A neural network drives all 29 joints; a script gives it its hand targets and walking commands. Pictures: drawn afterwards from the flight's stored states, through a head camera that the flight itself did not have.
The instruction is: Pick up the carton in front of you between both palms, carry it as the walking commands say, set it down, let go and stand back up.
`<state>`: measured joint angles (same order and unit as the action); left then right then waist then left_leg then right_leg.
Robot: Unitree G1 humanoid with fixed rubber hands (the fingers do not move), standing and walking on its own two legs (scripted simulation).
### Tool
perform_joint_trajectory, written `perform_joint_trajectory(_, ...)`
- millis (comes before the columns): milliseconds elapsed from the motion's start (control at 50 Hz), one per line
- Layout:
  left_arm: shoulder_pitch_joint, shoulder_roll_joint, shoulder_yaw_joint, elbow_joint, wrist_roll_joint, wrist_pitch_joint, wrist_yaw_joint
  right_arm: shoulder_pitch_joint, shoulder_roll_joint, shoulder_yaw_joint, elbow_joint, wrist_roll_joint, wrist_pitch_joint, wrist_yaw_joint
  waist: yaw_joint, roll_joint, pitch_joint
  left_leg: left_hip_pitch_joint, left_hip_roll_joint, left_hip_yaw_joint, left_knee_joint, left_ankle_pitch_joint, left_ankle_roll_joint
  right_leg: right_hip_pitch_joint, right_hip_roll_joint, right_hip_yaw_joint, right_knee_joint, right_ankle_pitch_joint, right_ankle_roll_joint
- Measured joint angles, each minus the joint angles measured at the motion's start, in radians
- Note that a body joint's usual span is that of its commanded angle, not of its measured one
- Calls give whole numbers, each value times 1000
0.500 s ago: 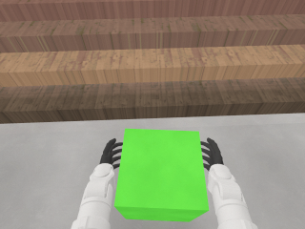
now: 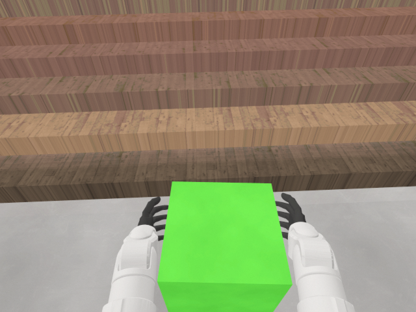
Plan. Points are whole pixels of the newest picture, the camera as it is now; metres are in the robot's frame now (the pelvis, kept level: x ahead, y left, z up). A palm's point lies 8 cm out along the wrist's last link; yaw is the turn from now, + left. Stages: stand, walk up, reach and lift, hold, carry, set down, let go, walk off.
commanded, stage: reach and lift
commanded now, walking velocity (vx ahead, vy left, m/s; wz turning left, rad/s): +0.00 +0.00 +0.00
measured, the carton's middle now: (219, 254) +0.28 +0.00 -0.05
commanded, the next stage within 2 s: hold in 0.74 s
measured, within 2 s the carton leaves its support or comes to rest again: neither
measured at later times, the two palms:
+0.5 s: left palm (146, 225) +0.30 +0.15 +0.03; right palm (295, 222) +0.31 -0.15 +0.04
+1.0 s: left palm (144, 222) +0.29 +0.15 +0.06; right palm (300, 219) +0.30 -0.15 +0.06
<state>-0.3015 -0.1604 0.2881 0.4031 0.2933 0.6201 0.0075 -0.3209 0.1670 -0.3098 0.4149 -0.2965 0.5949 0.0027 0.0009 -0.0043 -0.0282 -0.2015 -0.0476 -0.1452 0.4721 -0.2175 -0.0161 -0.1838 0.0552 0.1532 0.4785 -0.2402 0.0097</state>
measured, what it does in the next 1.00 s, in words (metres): stands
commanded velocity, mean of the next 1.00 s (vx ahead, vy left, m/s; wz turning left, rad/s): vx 0.00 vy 0.00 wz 0.00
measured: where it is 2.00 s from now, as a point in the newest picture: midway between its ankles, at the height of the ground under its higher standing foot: outside the picture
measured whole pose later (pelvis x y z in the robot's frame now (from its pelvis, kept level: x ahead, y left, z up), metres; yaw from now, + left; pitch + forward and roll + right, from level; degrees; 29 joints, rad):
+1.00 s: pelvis +0.01 +0.00 +0.01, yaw +0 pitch -7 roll +0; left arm -0.25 -0.15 0.21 0.24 0.27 0.77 0.01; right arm -0.27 0.15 -0.23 0.25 -0.28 0.75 0.01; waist 0.00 0.00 -0.01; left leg -0.05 -0.04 -0.14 0.35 -0.18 -0.01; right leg -0.03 0.04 0.14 0.35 -0.20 0.01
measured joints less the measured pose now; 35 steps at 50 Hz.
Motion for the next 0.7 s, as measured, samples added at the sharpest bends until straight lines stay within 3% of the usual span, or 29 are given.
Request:
perform_joint_trajectory(220, -14, -4, 7, -25, 5, 8, -5, -15, 5, -7, -23, -4, 7, 6, -3, -1, 21, 18, 0, 3, -21, 11, 2, 20, -6, -4, -24, 11, 2)
perform_joint_trajectory(700, 59, 13, -78, -117, -25, 79, 10, 57, -14, 72, -116, 18, 78, 2, -2, 0, 12, 105, 6, 8, -102, 24, 7, 105, -15, -6, -104, 25, -1)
